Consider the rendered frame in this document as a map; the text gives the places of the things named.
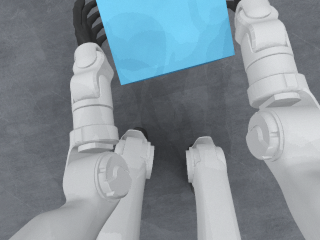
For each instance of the robot left forearm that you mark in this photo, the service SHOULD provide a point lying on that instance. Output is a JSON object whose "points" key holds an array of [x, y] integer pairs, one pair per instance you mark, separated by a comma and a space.
{"points": [[94, 130]]}

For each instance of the carton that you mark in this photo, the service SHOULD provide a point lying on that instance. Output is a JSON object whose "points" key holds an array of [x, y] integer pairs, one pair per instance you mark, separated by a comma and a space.
{"points": [[153, 38]]}

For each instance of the robot left hand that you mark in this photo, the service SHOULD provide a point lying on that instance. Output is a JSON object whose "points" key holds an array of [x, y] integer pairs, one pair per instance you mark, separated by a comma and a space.
{"points": [[83, 26]]}

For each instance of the robot right forearm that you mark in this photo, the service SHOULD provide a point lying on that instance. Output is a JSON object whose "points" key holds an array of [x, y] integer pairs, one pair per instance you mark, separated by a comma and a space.
{"points": [[268, 58]]}

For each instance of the robot left thigh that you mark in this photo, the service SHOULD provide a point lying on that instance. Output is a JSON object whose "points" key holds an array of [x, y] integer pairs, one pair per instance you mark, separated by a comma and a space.
{"points": [[125, 221]]}

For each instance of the robot right hand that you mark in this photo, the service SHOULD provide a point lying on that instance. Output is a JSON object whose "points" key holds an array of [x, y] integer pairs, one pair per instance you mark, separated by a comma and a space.
{"points": [[232, 4]]}

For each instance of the robot thigh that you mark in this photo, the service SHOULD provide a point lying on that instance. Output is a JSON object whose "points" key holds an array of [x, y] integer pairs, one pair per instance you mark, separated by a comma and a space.
{"points": [[125, 221], [216, 217]]}

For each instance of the robot right thigh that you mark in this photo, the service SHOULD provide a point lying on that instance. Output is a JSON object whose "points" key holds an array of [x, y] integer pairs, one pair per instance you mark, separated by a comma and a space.
{"points": [[216, 217]]}

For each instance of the left robot upper arm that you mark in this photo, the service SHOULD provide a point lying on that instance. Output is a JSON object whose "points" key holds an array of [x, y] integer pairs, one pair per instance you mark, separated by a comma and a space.
{"points": [[93, 187]]}

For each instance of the right robot upper arm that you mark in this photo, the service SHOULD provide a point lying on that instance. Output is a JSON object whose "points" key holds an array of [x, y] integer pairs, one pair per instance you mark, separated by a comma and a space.
{"points": [[288, 140]]}

